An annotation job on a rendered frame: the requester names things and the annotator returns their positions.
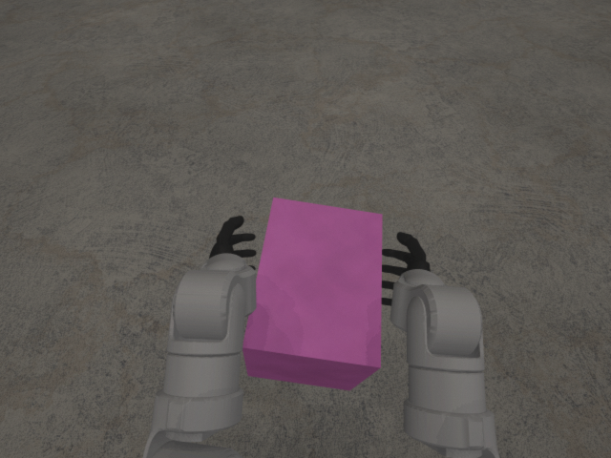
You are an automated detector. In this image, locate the carton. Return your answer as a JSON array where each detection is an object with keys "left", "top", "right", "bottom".
[{"left": 242, "top": 198, "right": 383, "bottom": 390}]

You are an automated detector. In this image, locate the left robot forearm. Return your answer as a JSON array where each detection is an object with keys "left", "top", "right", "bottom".
[{"left": 142, "top": 253, "right": 257, "bottom": 458}]

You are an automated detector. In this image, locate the robot left hand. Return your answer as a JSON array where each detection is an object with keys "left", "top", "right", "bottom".
[{"left": 209, "top": 216, "right": 256, "bottom": 270}]

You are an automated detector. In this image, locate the right robot forearm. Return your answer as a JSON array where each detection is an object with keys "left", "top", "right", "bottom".
[{"left": 390, "top": 269, "right": 499, "bottom": 458}]

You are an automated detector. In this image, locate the robot right hand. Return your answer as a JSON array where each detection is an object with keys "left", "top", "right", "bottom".
[{"left": 382, "top": 232, "right": 431, "bottom": 306}]

